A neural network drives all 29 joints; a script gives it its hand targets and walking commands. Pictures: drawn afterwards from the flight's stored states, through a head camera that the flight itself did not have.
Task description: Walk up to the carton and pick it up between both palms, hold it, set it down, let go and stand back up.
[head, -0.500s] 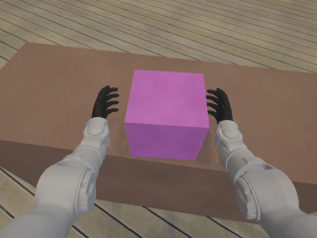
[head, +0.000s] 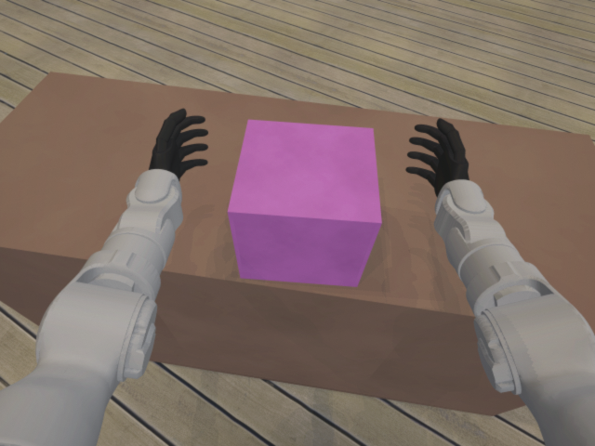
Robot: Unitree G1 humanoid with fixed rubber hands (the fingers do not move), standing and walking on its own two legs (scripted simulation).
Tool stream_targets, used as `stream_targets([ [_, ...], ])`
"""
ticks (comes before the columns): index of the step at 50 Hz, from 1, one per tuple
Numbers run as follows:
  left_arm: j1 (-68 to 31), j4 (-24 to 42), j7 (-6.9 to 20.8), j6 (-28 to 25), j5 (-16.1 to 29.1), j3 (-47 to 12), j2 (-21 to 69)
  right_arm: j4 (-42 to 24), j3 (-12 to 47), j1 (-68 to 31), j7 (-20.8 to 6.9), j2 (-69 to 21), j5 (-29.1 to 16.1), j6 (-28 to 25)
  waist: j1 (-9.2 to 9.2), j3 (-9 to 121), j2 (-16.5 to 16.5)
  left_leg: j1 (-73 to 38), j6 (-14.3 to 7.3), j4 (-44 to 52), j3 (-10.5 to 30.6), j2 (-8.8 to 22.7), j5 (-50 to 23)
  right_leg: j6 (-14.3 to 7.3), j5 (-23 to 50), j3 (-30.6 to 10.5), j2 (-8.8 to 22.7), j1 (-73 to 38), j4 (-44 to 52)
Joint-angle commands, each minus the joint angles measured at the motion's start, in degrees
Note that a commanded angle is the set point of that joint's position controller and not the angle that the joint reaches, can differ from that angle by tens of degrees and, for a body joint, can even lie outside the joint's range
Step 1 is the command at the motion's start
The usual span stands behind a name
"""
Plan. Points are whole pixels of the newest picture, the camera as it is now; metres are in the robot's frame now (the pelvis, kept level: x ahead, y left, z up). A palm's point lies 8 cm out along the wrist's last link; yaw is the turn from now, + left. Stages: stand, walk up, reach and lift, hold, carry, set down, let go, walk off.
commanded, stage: set down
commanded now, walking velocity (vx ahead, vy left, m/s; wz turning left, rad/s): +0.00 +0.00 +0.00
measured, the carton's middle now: (304, 205) +0.48 +0.00 +0.01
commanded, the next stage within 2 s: none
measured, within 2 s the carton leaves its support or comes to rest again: neither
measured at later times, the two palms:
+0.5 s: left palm (132, 110) +0.46 +0.21 +0.20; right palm (475, 126) +0.46 -0.19 +0.19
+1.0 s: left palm (127, 205) +0.38 +0.22 +0.12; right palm (463, 218) +0.38 -0.19 +0.12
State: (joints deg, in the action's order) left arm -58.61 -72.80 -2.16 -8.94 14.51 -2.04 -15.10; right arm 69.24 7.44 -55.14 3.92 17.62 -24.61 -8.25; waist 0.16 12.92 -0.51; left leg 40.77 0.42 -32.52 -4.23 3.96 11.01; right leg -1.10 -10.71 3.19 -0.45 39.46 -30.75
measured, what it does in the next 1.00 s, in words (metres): stands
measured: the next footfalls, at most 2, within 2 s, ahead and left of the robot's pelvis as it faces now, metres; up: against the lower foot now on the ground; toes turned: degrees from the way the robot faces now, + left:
none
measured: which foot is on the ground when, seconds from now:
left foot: down 0.00-1.00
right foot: down 0.00-1.00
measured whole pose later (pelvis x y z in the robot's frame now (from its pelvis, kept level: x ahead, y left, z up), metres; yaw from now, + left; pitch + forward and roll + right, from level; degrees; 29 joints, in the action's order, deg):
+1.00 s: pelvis +0.02 +0.00 +0.02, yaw +1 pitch +0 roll -1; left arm -26.4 -21.5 0.0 19.2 7.9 6.6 -14.6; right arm 29.6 -0.1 -25.7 7.6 12.4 -17.1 6.3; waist -0.4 -1.6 -1.5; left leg 10.4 0.9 -20.9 -3.3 2.8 9.9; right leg -0.9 -9.4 2.4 -0.8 8.9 -18.7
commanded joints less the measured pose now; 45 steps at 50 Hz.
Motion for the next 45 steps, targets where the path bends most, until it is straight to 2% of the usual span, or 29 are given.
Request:
stream_targets([
  [1, -23.35, 8.4, -0.23, 2.32, -0.55, 1.63, -9.61, -8.89, -2.12, -24.89, 1.09, 8.43, 0.56, 1.9, -0.07, 33.3, -1.31, -23.61, 0.75, 2.79, 1.54, -3.98, -12.33, 2.65, 12.76, -1.98, -1.85, -19.95, 4.55],
  [11, -24.71, 12.28, -0.09, 11.02, -0.14, 0.47, -10.58, -9.41, -2.27, -26.05, 2.58, 8.0, -0.38, 9.93, -0.96, 23.62, 1.57, -31.01, 0.77, 6.77, 2.14, -3.74, -12.8, 2.39, 10.91, -1.68, -1.85, -21.55, 9.83],
  [19, -24.89, 23.12, -0.26, 20.83, -0.77, 2.29, -12.51, -16.19, -4.72, -26.96, 3.42, 9.6, -0.23, 16.08, -1.47, 22.91, 3.11, -37.46, 1.18, 7.85, 2.42, -3.94, -17.0, 2.5, 14.4, -1.15, -2.62, -24.93, 12.07],
  [25, -17.99, 29.33, 0.78, 26.67, -3.86, 5.86, -12.65, -19.57, -4.26, -22.03, 3.59, 9.59, -0.91, 18.61, -1.22, 19.76, 1.8, -39.44, 0.68, 9.23, 2.15, -4.49, -20.6, 3.49, 19.97, -1.43, -2.82, -31.97, 12.62],
  [30, -8.06, 35.38, 2.32, 27.97, -6.75, 8.46, -11.01, -24.06, -3.79, -13.1, 3.69, 7.47, -0.55, 18.01, -1.21, 14.43, 0.82, -40.64, 0.41, 10.77, 1.5, -4.93, -21.36, 3.68, 20.95, -1.45, -3.04, -36.13, 13.25],
  [34, 0.21, 42.47, 3.31, 26.52, -8.38, 10.0, -9.17, -30.88, -5.14, -4.4, 3.88, 4.79, 1.75, 15.56, -1.07, 10.49, 1.19, -41.34, 0.99, 11.2, 1.06, -5.14, -21.68, 3.18, 19.84, -1.27, -3.25, -37.36, 13.66],
  [40, 3.67, 55.27, 2.24, 25.11, -6.8, 9.92, -8.75, -43.61, -9.9, -0.07, 3.81, 4.01, 6.02, 12.81, -1.38, 11.4, 3.89, -43.92, 2.11, 10.09, 1.07, -4.73, -20.5, 2.19, 14.28, -0.65, -3.5, -32.49, 13.92],
  [45, 10.09, 59.73, 1.75, 26.36, -5.85, 9.67, -7.65, -48.25, -10.68, 6.9, 3.63, 3.27, 7.41, 13.02, -1.43, 11.59, 3.09, -44.76, 1.57, 10.14, 1.38, -4.36, -19.54, 2.19, 13.18, -0.96, -3.02, -32.07, 13.65],
])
